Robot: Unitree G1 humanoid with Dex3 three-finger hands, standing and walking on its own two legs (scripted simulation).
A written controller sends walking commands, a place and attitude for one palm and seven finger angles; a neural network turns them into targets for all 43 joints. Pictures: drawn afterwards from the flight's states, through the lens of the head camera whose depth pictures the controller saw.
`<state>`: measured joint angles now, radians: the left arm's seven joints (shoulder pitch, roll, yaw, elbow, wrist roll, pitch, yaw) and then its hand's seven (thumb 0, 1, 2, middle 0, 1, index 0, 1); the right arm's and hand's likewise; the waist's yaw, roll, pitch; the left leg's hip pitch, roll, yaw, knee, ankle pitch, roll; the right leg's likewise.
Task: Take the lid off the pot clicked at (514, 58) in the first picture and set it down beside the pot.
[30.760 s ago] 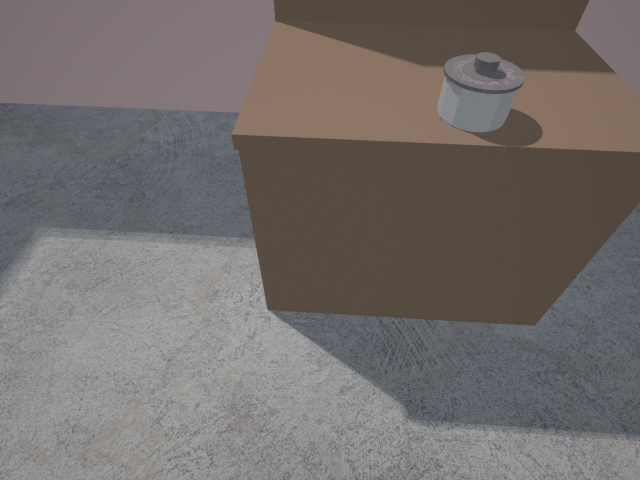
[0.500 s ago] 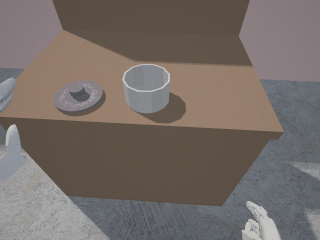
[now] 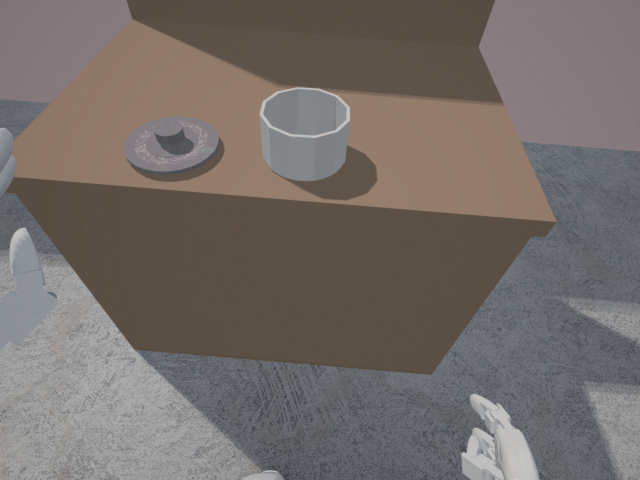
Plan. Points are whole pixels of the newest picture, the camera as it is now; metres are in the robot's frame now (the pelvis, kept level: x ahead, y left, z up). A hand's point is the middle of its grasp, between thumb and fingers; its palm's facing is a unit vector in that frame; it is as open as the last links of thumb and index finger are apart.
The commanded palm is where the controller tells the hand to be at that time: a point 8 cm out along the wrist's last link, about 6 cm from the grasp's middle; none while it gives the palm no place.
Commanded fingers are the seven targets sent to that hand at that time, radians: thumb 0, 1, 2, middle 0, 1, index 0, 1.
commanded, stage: step back with the hand held close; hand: left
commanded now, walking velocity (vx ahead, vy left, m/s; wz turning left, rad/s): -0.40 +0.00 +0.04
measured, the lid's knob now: (169, 132) +0.65 +0.32 +0.05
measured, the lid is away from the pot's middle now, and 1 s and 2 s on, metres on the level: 0.25 0.25 0.25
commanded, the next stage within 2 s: stop stepping back and stand still in 0.32 s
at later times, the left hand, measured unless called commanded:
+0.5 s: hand out of the picture +0.09 +0.28 +0.20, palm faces +0.39 -0.85 -0.36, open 7.5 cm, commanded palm +0.00 +0.32 +0.23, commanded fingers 0.00 0.90 0.90 -0.20 -0.30 -0.20 -0.30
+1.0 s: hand out of the picture +0.00 +0.29 +0.20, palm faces +0.41 -0.86 -0.31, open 7.5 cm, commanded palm -0.09 +0.33 +0.23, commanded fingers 0.00 0.90 0.90 -0.20 -0.30 -0.20 -0.30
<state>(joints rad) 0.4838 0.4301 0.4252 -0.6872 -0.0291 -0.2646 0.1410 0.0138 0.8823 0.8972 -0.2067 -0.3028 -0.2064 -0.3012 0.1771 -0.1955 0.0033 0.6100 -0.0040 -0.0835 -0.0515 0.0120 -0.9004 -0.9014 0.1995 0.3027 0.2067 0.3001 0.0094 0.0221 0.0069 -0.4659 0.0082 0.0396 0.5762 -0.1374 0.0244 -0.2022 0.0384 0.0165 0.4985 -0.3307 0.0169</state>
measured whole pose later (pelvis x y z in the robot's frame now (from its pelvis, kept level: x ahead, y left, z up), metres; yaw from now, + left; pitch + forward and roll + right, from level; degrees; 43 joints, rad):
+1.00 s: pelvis -0.22 +0.05 +0.00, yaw -1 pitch -3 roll +0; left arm 0.44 0.38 0.41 -0.55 -0.05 -0.13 0.15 0.02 0.89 0.90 -0.20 -0.30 -0.20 -0.30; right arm 0.27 -0.18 0.01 0.60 0.02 -0.10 -0.06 0.01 -0.90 -0.90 0.20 0.30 0.20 0.30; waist -0.07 -0.05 -0.05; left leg -0.29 0.03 0.02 0.60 -0.27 0.02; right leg -0.39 0.01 -0.06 0.88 -0.46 -0.01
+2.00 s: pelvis -0.23 +0.04 +0.01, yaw +5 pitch -1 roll +0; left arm 0.22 0.19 0.00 1.04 0.00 0.00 0.03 0.01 0.91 0.90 -0.20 -0.30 -0.19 -0.30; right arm 0.25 -0.17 -0.05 1.02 -0.01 0.02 -0.01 0.01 -0.91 -0.90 0.20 0.30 0.20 0.30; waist -0.03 0.04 0.07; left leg -0.27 0.01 0.03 0.49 -0.21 0.01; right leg -0.17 0.00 0.05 0.49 -0.30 0.01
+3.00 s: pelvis -0.21 +0.03 +0.01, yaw +5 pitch -1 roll +0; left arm 0.24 0.15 0.02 1.11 0.01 -0.01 0.04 0.01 0.91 0.90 -0.20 -0.30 -0.20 -0.30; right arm 0.24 -0.15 -0.05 1.11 -0.01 0.01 -0.03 0.00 -0.91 -0.90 0.19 0.30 0.20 0.30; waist -0.03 0.01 0.06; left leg -0.21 0.02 0.03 0.45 -0.21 0.00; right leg -0.12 0.01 0.05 0.44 -0.30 0.00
